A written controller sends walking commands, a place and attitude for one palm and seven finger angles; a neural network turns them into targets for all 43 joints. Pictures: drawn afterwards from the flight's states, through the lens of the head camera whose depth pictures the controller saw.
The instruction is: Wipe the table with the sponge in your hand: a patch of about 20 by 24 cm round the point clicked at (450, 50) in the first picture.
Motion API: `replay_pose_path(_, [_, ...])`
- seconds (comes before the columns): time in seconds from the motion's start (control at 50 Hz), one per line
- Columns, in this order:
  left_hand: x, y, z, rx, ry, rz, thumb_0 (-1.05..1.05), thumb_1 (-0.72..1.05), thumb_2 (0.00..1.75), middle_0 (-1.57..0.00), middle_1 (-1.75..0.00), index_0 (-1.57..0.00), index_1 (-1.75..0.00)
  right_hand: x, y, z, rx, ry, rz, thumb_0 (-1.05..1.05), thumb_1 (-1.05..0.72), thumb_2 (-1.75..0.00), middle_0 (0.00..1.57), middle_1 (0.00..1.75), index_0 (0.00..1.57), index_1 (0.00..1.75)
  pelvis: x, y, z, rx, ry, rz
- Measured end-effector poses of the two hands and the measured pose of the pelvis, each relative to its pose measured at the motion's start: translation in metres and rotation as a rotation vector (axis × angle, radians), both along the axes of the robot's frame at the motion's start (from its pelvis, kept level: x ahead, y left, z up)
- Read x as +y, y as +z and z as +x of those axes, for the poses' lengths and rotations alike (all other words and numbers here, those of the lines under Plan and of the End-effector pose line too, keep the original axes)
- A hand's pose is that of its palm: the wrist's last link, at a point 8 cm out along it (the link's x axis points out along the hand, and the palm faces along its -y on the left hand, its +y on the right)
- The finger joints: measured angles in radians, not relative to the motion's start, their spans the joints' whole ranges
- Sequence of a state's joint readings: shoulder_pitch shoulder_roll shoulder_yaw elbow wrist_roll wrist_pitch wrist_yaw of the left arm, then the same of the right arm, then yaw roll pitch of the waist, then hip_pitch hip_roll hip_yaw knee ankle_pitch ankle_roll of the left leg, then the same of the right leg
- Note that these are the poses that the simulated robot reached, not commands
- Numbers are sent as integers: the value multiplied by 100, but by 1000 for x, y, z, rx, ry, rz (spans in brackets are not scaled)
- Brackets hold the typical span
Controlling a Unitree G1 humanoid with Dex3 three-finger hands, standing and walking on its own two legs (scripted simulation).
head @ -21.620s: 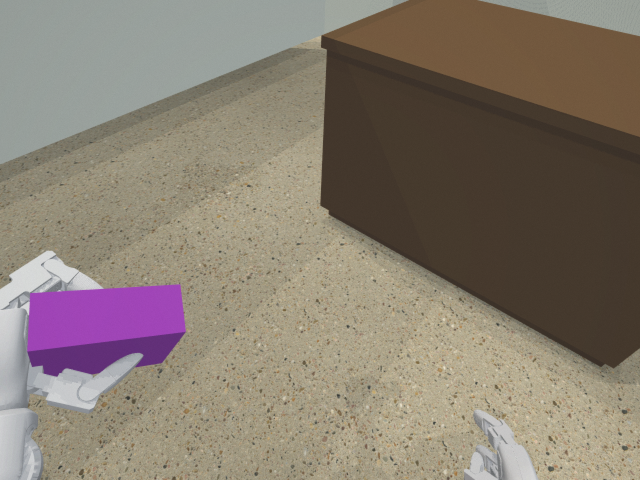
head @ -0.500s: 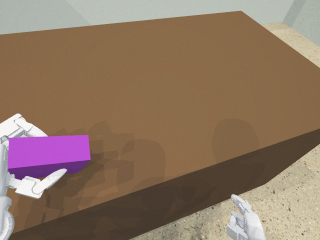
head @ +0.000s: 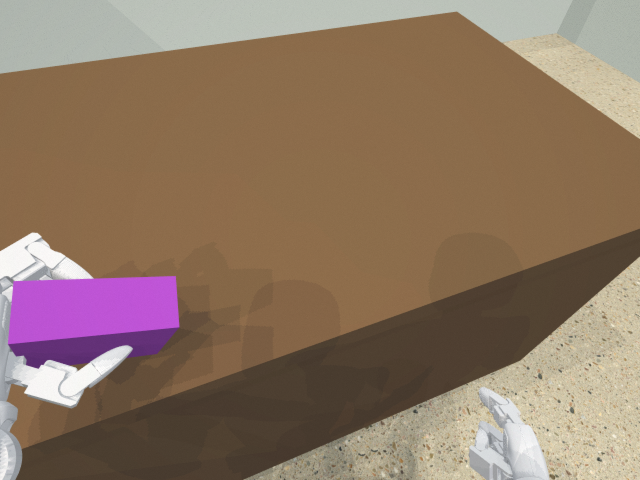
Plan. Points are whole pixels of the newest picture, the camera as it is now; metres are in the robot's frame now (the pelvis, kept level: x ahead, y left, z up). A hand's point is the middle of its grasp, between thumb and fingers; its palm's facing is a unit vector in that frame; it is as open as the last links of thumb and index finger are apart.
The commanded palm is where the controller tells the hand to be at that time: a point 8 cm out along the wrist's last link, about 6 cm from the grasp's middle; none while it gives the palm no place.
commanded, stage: shuffle to correct the standing spot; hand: left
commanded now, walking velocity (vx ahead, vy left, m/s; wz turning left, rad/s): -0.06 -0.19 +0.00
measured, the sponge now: (121, 322) +0.23 +0.21 +0.14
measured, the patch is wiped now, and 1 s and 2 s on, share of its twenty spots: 0.00 0.00 0.00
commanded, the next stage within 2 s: none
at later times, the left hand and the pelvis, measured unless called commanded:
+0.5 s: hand (63, 323) +0.21 +0.24 +0.16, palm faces +0.31 -0.85 -0.41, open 9.2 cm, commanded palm +0.16 +0.28 +0.18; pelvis +0.00 +0.00 +0.00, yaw +0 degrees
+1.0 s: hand (78, 318) +0.22 +0.23 +0.16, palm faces +0.33 -0.86 -0.40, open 9.2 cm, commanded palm +0.16 +0.28 +0.18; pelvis +0.00 +0.00 +0.00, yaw +0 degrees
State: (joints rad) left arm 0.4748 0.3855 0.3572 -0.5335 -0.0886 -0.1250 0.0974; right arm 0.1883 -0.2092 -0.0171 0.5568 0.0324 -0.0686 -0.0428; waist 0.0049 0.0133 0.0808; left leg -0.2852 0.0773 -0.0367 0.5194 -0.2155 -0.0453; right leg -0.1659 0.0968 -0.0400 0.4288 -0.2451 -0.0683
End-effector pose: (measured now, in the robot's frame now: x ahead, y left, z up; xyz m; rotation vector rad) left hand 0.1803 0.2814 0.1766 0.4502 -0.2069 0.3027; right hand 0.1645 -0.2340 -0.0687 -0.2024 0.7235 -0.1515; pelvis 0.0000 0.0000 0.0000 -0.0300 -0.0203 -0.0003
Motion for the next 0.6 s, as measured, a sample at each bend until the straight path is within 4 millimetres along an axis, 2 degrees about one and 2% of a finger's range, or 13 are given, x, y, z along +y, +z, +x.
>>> replay_pose_path(0.1, [-5, -2, -1, 1, -7, -5, 0, -43, 105, -82, -140, -82, -140, -10, -3, -7, 11, -21, -11, 1, -91, -90, 20, 30, 20, 30, -4, -2, 0, -2, 0, -1])
replay_pose_path(0.2, [-4, -4, -1, -2, -11, -8, 0, -43, 105, -82, -140, -82, -140, -12, -4, -13, 29, -32, -20, 1, -91, -90, 20, 30, 20, 30, -4, -3, -1, -4, -2, 1])
replay_pose_path(0.34, [1, 1, -1, -9, -18, 13, 0, -43, 105, -82, -140, -82, -140, 0, -3, -15, 35, -16, -12, 2, -91, -90, 20, 30, 20, 30, 0, -1, -4, 2, -5, 2])
replay_pose_path(0.6, [5, 3, -3, 1, -16, 22, 0, -43, 105, -82, -140, -82, -140, 18, -2, -6, 17, 17, 17, 1, -91, -90, 21, 30, 20, 30, 4, 1, -3, 9, -1, 2])
